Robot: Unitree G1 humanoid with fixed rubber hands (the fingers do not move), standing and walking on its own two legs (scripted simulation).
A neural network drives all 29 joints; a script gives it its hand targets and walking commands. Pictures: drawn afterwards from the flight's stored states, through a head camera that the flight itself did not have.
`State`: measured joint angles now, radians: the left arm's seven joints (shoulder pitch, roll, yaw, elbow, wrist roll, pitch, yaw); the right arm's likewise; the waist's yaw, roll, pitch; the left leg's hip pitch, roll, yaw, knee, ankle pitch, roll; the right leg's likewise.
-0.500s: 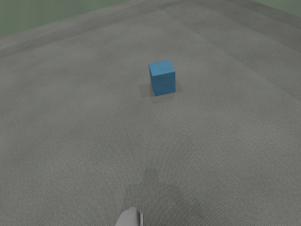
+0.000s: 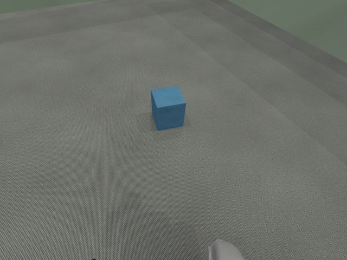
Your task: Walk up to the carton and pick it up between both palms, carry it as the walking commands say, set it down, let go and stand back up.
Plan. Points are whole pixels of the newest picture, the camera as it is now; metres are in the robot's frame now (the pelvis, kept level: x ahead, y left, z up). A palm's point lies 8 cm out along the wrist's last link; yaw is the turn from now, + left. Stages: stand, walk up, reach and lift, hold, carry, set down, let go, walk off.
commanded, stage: walk up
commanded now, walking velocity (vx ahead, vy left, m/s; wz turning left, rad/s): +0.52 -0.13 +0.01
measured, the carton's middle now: (167, 108) +1.23 +0.00 -0.66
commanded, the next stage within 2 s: none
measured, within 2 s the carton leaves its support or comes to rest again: neither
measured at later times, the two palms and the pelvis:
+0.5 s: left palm (105, 231) +0.22 +0.19 -0.12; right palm (275, 200) +0.30 -0.30 -0.15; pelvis +0.26 -0.06 +0.00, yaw +1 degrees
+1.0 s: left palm (98, 134) +0.57 +0.28 -0.15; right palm (238, 146) +0.48 -0.22 -0.12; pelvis +0.50 +0.03 +0.00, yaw +0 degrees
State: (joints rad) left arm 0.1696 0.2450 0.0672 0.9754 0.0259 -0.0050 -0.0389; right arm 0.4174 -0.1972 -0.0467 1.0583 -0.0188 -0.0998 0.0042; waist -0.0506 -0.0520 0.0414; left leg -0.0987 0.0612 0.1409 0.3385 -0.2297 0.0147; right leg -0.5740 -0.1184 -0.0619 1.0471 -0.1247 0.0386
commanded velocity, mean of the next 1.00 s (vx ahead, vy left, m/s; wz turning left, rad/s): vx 0.49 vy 0.05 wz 0.01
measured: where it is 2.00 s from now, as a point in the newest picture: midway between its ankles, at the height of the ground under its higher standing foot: (166, 174)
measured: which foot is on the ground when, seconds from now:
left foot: down 0.00-0.26, up 0.28-0.76, down 0.78-1.00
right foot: up 0.00-0.24, down 0.26-0.78, up 0.80-1.00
